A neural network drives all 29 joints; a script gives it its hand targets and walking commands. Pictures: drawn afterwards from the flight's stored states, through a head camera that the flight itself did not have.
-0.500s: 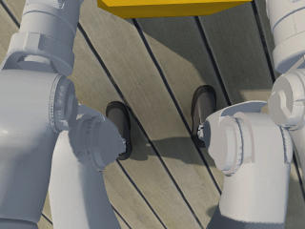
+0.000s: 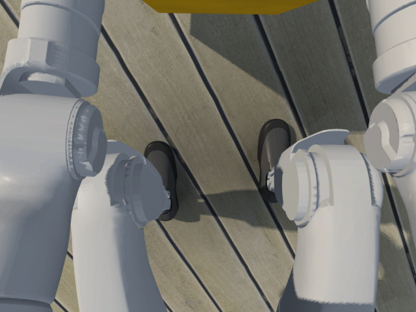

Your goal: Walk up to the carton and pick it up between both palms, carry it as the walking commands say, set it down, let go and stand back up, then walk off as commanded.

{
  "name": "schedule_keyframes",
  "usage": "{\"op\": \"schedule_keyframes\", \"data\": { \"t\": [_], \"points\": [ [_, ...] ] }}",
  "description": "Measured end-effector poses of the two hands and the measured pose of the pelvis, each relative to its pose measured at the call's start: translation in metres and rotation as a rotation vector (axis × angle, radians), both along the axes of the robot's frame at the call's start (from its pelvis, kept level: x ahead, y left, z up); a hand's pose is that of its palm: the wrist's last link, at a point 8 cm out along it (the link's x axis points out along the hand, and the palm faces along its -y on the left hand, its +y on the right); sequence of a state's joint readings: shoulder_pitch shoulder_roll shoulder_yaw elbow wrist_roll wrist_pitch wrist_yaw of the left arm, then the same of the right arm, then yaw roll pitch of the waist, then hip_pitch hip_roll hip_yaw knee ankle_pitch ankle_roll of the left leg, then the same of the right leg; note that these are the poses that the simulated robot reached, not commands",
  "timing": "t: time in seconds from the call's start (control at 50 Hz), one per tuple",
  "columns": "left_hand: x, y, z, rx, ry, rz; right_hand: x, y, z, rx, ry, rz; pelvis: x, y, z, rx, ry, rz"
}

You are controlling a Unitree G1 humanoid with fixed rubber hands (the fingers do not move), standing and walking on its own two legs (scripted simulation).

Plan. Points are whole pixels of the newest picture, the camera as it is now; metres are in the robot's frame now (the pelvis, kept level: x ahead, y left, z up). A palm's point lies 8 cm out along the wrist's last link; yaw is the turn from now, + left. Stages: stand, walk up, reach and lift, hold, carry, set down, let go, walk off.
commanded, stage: reach and lift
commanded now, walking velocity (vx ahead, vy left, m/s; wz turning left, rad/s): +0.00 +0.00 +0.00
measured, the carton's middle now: out of the picture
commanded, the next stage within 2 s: none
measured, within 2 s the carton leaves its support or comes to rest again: neither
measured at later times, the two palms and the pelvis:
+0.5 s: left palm out of the picture +0.59 +0.10 -0.10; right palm out of the picture +0.57 -0.21 -0.10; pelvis -0.01 -0.01 +0.01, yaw +2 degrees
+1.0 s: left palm out of the picture +0.57 +0.11 -0.04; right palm out of the picture +0.55 -0.20 -0.04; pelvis -0.02 -0.01 +0.05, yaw +3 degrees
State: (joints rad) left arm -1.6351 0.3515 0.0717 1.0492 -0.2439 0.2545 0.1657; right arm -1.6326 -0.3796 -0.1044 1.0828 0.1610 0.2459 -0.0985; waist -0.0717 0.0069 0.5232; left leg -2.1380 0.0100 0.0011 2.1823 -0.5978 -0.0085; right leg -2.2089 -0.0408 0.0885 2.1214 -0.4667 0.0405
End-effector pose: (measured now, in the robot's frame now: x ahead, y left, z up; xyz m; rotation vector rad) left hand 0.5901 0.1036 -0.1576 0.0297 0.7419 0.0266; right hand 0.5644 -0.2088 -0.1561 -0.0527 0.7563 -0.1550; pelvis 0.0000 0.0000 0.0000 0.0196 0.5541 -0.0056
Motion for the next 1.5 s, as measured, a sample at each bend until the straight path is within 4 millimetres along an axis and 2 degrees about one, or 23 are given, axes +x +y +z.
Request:
{"op": "schedule_keyframes", "data": {
  "t": [0.22,0.38,0.6,0.86,1.04,1.24,1.5],
  "points": [
    [0.001,0.002,0.034,0.026,-0.019,0.018,0.003,0.004,0.028,-0.001,-0.012,0.017,-0.005,-0.007,0.005,0.018,-0.044,0.008],
    [0.001,0.001,0.044,0.028,-0.019,0.032,0.003,0.003,0.038,-0.014,-0.006,0.024,-0.006,-0.009,0.007,0.025,-0.057,0.01],
    [-0.001,0.0,0.07,0.015,-0.04,0.045,0.004,0.002,0.067,0.001,-0.026,0.007,-0.009,-0.01,0.016,0.027,-0.082,0.016],
    [-0.015,0.006,0.106,0.011,-0.054,0.063,-0.004,0.008,0.105,0.009,-0.04,0.009,-0.014,-0.013,0.042,0.033,-0.111,0.028],
    [-0.021,0.003,0.127,0.009,-0.049,0.061,-0.014,0.006,0.123,0.018,-0.035,-0.003,-0.017,-0.014,0.06,0.034,-0.122,0.034],
    [-0.028,0.005,0.164,0.012,-0.066,0.061,-0.024,0.009,0.153,0.028,-0.051,-0.009,-0.021,-0.015,0.084,0.036,-0.149,0.032],
    [-0.04,0.011,0.197,0.003,-0.07,0.069,-0.035,0.014,0.187,0.033,-0.053,-0.012,-0.027,-0.014,0.109,0.035,-0.176,0.034]
  ]
}}
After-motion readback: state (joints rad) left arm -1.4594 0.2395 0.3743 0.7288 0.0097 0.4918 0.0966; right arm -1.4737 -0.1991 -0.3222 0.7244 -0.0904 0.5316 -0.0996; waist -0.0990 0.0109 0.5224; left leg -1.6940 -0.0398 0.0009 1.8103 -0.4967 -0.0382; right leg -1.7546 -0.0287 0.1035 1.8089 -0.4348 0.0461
